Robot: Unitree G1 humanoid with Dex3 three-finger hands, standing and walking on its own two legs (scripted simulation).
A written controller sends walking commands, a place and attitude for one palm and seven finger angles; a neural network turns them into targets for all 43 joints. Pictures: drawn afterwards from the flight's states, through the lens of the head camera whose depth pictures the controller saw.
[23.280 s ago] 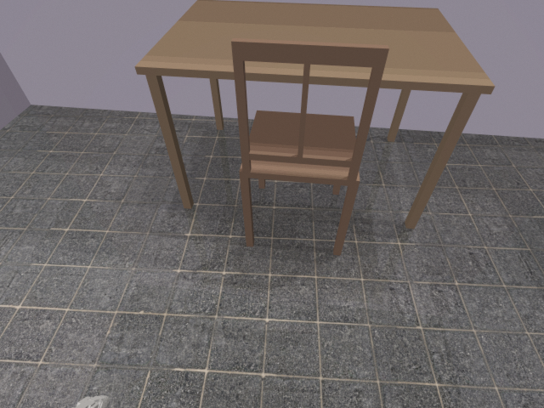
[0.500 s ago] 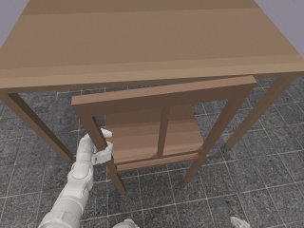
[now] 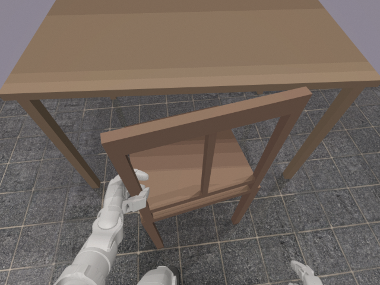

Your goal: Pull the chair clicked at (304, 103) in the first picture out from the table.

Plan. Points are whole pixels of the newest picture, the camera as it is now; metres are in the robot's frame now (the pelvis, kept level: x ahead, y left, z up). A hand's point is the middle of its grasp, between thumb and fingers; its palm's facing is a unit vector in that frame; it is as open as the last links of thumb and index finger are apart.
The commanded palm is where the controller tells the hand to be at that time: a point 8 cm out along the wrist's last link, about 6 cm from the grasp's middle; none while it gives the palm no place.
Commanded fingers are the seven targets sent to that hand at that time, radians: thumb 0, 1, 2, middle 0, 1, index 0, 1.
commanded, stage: step backward, pulling the chair out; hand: left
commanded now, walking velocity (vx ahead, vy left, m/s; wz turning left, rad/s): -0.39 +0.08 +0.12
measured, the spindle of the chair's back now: (206, 167) +0.40 -0.02 -0.06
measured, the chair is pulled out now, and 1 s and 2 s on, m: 0.10 0.18 0.38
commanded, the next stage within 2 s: none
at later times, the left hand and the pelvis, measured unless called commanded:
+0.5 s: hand (141, 211) +0.28 +0.13 -0.07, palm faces -0.01 -0.99 -0.16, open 5.8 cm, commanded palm +0.25 +0.18 -0.07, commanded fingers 0.00 0.90 0.90 -0.50 -1.45 -0.50 -1.45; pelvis -0.06 +0.00 +0.00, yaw -1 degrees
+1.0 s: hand (145, 241) +0.21 +0.11 -0.07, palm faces +0.04 -0.99 -0.16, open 5.8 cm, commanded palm +0.18 +0.16 -0.07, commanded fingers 0.00 0.90 0.90 -0.50 -1.45 -0.50 -1.45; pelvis -0.12 -0.03 -0.01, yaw +2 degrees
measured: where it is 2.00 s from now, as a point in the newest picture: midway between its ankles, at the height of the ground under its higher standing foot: outside the picture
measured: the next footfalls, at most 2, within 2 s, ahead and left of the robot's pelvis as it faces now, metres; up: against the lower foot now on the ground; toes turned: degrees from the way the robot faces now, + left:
right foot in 0.42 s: +0.00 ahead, -0.15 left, +0.00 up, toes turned -2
left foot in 0.76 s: -0.03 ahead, +0.13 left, +0.00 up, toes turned +0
